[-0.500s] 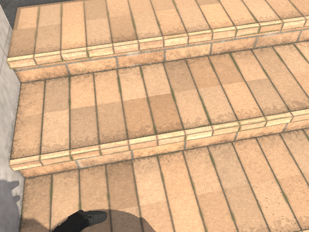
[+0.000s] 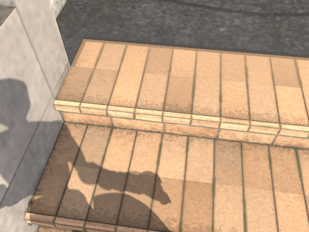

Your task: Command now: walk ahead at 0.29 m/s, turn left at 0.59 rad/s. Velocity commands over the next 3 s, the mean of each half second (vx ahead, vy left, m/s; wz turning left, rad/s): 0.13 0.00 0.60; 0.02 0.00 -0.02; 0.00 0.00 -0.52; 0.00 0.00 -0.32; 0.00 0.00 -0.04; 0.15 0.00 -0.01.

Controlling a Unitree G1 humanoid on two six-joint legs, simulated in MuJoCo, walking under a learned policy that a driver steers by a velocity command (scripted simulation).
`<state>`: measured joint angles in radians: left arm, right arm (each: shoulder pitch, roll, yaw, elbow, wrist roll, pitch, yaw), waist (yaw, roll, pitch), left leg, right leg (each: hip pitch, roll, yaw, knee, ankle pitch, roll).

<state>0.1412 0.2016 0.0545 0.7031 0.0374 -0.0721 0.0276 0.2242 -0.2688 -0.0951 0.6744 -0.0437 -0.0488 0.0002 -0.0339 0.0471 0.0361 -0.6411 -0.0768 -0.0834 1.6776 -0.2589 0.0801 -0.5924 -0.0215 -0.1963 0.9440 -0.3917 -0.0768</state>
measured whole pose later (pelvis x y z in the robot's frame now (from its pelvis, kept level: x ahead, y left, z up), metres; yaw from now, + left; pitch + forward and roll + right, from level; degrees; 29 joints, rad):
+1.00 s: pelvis +0.24 -0.11 +0.07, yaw +11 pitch +2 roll +0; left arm 0.02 0.17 0.00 0.40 0.02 0.10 0.03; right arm 0.36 -0.27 -0.06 0.76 -0.03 -0.05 -0.08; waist -0.03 0.02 0.00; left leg -0.18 0.11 -0.02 0.32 -0.19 -0.06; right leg -0.96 -0.08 0.09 1.65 -0.71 -0.04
